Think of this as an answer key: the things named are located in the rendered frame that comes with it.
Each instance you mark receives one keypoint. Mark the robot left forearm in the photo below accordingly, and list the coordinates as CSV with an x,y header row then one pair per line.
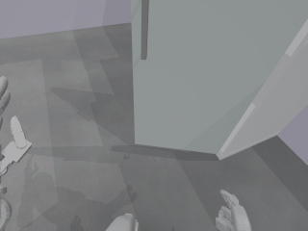
x,y
5,208

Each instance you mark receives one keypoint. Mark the fridge door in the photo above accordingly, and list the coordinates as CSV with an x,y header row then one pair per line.
x,y
206,60

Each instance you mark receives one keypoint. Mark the left robot hand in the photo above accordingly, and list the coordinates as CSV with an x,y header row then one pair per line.
x,y
16,149

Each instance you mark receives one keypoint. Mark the right robot hand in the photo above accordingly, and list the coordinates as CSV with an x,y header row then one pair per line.
x,y
236,219

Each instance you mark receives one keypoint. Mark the robot left thigh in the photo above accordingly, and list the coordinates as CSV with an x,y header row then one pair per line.
x,y
124,223

